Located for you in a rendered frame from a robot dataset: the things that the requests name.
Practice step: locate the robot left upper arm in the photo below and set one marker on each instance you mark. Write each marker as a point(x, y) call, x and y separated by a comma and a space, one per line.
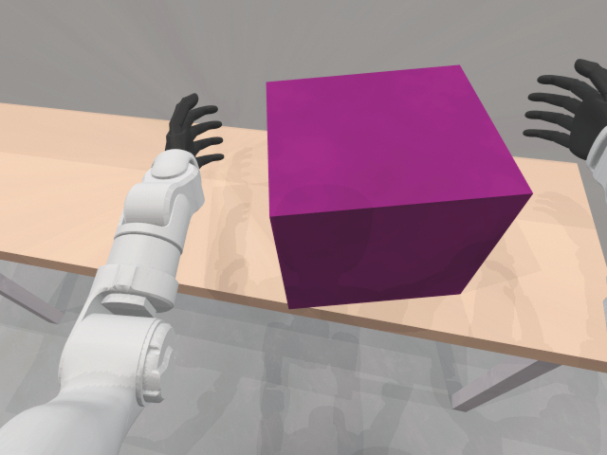
point(114, 366)

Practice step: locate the left robot forearm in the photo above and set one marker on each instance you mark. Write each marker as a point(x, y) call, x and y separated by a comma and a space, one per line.
point(138, 279)

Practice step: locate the table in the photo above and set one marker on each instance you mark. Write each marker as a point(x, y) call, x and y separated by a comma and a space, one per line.
point(538, 296)

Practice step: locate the right robot forearm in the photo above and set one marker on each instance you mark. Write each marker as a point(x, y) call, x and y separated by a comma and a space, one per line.
point(596, 160)

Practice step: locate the carton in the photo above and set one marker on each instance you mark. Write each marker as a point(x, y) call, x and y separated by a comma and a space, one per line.
point(382, 186)

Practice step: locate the robot right hand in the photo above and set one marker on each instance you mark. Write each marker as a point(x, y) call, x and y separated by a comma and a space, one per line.
point(590, 113)

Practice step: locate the robot left hand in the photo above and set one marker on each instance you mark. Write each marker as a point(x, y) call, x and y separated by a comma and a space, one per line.
point(182, 133)

